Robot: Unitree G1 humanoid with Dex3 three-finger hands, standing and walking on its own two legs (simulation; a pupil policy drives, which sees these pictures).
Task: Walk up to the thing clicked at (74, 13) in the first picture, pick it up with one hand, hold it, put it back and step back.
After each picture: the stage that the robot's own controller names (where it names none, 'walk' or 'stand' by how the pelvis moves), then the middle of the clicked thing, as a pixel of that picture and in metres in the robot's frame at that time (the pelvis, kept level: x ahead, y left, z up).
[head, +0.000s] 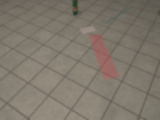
stand; (74, 6) +2.21 +0.08 -0.65
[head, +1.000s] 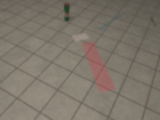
walk; (66, 12) +2.06 +0.12 -0.65
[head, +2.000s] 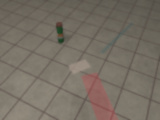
walk; (60, 33) +1.46 +0.19 -0.64
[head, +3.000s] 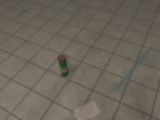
walk; (63, 66) +0.98 +0.21 -0.63
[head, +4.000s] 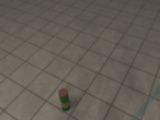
walk; (64, 100) +0.65 +0.19 -0.64
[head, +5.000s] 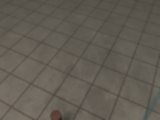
stand; out of the picture +0.46 +0.18 -0.64
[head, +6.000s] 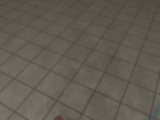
stand; out of the picture +0.45 +0.16 -0.66
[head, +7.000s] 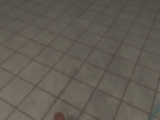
stand; out of the picture +0.47 +0.16 -0.66
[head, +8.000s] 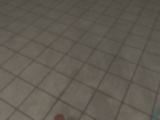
stand; out of the picture +0.46 +0.16 -0.66
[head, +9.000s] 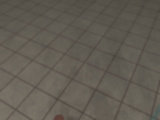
stand; out of the picture +0.45 +0.16 -0.66
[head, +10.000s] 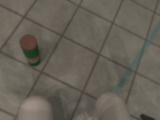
go down; (31, 52) +0.53 +0.19 -0.34
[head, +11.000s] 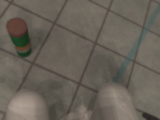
approach; (21, 40) +0.54 +0.20 -0.26
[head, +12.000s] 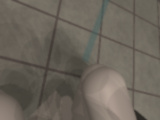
close in; out of the picture +0.53 +0.26 -0.17
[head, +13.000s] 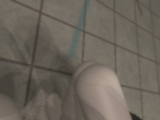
close; out of the picture +0.52 +0.28 -0.17
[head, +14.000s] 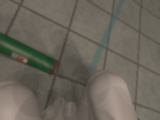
lift; (27, 54) +0.47 +0.10 -0.28
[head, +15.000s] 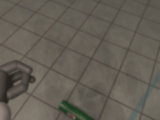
hold; (76, 114) +0.42 +0.01 -0.61
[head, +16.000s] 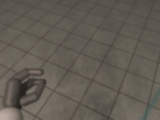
hold; out of the picture +0.39 +0.02 -0.70
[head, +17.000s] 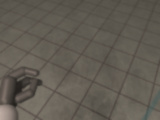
hold; out of the picture +0.39 +0.01 -0.71
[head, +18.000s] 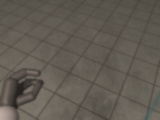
hold; out of the picture +0.38 +0.01 -0.71
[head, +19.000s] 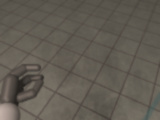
stand; out of the picture +0.39 +0.02 -0.71
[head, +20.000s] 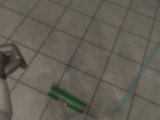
crouch; (67, 99) +0.41 +0.03 -0.57
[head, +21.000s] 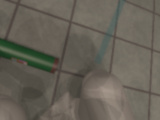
lower; (27, 56) +0.46 +0.07 -0.30
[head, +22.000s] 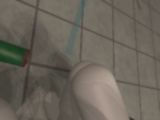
lower; out of the picture +0.46 +0.11 -0.26
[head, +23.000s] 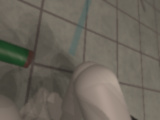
lower; out of the picture +0.46 +0.12 -0.26
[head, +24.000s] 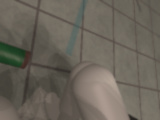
lower; out of the picture +0.46 +0.12 -0.26
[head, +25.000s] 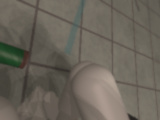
lower; out of the picture +0.46 +0.12 -0.27
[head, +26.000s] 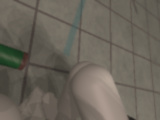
open; out of the picture +0.45 +0.12 -0.27
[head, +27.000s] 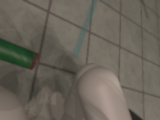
stand; (0, 49) +0.45 +0.12 -0.27
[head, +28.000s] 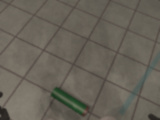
walk; (69, 101) +0.40 +0.04 -0.56
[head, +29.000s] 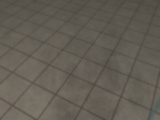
stand; out of the picture +0.36 +0.03 -0.69
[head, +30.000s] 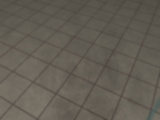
stand; out of the picture +0.36 +0.03 -0.69
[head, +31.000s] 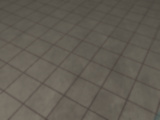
stand; out of the picture +0.37 +0.01 -0.74
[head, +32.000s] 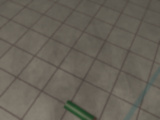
walk; (79, 112) +0.42 -0.03 -0.73
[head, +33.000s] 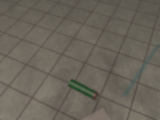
walk; (82, 89) +0.68 +0.03 -0.72
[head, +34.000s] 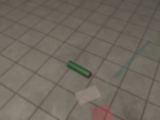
stand; (78, 69) +0.98 +0.03 -0.72
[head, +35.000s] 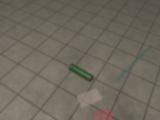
stand; (80, 72) +0.97 +0.00 -0.74
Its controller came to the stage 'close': yes
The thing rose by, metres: 0.00
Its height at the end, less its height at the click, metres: -0.09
